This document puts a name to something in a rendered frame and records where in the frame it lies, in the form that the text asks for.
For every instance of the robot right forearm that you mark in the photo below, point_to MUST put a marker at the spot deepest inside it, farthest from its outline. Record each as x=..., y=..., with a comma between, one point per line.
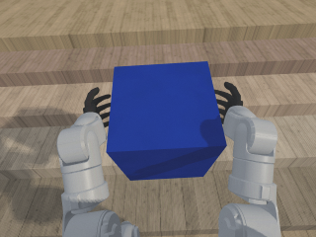
x=254, y=152

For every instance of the right robot upper arm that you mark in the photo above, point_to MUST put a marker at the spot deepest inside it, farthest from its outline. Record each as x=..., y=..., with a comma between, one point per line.
x=247, y=220

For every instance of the left robot hand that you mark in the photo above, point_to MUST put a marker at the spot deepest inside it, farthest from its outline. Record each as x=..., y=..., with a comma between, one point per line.
x=90, y=104

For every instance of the left robot thigh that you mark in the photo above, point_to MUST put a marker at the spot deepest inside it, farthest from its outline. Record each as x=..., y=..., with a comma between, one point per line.
x=128, y=230

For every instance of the right robot hand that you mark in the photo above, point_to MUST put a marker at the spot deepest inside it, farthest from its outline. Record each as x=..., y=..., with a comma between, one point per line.
x=233, y=99

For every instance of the robot left forearm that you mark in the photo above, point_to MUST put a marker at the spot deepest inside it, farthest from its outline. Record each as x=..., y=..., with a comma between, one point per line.
x=80, y=162

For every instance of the left robot upper arm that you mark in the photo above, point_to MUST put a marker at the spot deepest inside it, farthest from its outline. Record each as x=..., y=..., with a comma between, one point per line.
x=102, y=223

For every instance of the carton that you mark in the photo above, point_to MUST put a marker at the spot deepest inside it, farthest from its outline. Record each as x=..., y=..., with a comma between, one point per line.
x=164, y=121

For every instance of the robot left shin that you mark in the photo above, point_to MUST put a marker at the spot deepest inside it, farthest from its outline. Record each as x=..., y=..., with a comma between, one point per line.
x=125, y=222

